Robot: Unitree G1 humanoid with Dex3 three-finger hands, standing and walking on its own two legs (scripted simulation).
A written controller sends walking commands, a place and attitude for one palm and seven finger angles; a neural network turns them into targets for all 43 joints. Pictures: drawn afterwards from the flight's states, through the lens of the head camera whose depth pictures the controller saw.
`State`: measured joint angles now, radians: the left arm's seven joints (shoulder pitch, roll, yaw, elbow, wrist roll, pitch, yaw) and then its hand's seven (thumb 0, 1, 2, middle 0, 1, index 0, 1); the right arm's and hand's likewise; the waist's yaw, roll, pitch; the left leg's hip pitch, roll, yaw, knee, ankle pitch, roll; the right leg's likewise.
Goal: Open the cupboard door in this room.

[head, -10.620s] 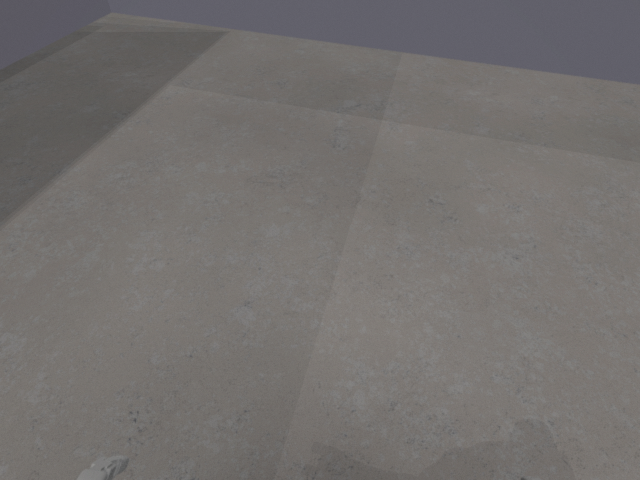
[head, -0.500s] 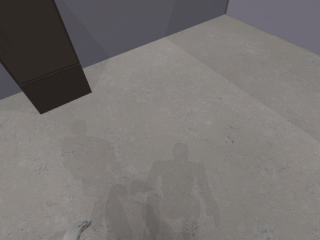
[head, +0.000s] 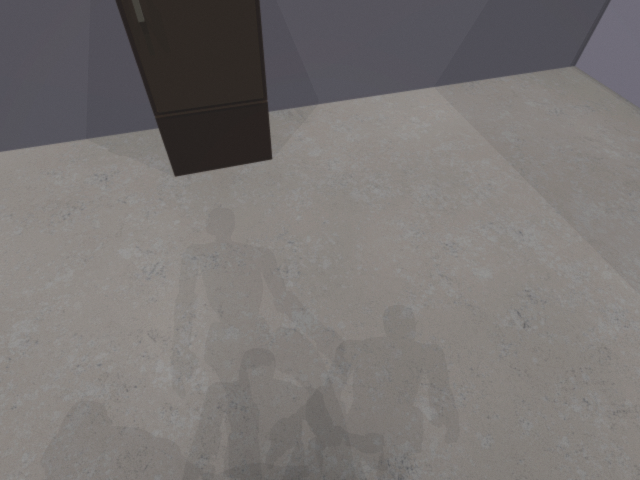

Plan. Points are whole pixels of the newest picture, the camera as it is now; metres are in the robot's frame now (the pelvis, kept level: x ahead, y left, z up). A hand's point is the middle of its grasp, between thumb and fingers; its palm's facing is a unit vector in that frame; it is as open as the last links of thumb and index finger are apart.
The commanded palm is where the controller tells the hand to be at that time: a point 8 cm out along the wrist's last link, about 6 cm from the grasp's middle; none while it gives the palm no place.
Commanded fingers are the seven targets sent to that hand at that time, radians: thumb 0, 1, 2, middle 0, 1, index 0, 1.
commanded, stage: turn or walk to find it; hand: left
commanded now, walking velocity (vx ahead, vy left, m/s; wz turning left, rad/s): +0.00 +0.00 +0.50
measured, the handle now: out of the picture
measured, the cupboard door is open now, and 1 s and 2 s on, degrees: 0 0 0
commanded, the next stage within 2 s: stand and wait in 1.10 s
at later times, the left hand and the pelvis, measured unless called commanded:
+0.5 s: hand out of the picture +0.03 +0.20 -0.14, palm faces +0.20 -0.93 -0.30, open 7.4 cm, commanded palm none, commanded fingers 0.00 0.90 0.90 -0.20 -0.30 -0.20 -0.30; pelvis -0.04 -0.02 +0.00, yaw +11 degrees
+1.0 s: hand out of the picture -0.15 +0.14 -0.16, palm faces +0.51 -0.84 -0.17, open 7.4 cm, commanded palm none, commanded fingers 0.00 0.90 0.90 -0.20 -0.30 -0.20 -0.30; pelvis +0.04 +0.06 +0.00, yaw +24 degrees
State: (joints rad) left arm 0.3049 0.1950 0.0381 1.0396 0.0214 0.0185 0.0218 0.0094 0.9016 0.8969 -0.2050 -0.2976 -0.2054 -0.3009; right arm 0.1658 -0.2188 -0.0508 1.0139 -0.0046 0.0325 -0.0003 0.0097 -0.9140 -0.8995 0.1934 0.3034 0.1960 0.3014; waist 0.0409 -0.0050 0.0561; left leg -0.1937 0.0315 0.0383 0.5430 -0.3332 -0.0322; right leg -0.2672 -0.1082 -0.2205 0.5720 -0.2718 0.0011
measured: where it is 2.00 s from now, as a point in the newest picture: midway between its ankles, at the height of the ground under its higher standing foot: (257, 438)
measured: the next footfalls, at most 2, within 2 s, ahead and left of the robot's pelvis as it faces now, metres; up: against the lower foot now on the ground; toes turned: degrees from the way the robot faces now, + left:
right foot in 0.44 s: +0.01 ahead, -0.12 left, +0.00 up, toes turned +7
left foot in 1.02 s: +0.09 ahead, +0.21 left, +0.00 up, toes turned +33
